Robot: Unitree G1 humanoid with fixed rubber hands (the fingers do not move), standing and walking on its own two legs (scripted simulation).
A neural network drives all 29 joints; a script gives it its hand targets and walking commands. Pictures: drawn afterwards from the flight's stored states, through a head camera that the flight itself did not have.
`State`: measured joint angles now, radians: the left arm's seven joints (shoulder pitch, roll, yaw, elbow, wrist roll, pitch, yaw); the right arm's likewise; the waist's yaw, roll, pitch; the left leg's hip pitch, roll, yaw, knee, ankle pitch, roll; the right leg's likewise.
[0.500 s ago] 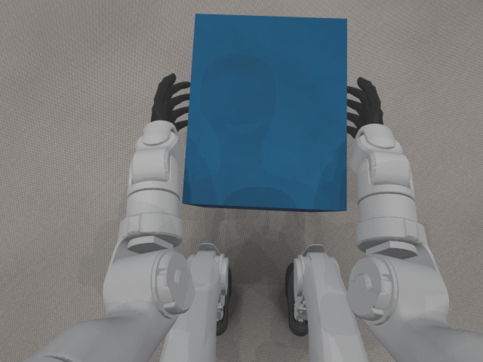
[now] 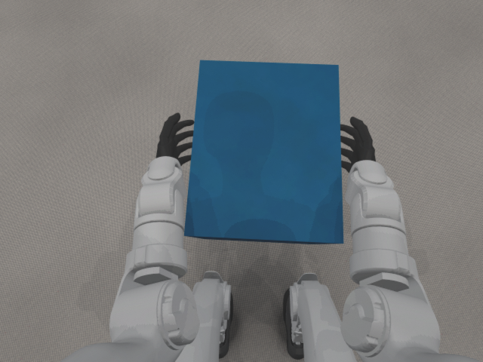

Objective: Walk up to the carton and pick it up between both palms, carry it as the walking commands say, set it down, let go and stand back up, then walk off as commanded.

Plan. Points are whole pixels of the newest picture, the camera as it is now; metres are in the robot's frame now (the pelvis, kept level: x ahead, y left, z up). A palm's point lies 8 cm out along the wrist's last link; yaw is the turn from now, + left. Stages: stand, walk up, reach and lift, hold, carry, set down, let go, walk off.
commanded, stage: reach and lift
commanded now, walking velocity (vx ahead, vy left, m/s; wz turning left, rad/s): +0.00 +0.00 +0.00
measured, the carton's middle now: (262, 163) +0.46 +0.00 -0.12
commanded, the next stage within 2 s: none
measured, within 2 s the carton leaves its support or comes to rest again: neither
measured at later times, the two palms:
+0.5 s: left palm (154, 157) +0.41 +0.16 +0.04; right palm (382, 158) +0.41 -0.16 +0.04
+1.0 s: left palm (130, 151) +0.38 +0.16 +0.11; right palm (411, 153) +0.38 -0.16 +0.11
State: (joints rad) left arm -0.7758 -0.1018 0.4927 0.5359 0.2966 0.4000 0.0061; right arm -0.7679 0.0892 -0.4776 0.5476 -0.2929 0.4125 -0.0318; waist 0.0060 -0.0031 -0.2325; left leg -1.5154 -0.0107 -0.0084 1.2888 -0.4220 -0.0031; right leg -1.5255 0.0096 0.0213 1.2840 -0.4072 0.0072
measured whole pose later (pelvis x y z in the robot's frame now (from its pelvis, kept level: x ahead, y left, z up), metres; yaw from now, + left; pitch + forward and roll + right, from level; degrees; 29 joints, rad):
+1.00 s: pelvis +0.04 +0.00 +0.12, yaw +0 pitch +18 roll +0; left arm -0.44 -0.19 0.44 0.38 0.34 0.43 -0.04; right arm -0.45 0.19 -0.42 0.39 -0.36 0.43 0.04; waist 0.01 0.01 -0.10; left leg -0.72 0.00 -0.01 0.66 -0.24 0.00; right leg -0.73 0.01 0.02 0.65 -0.23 0.00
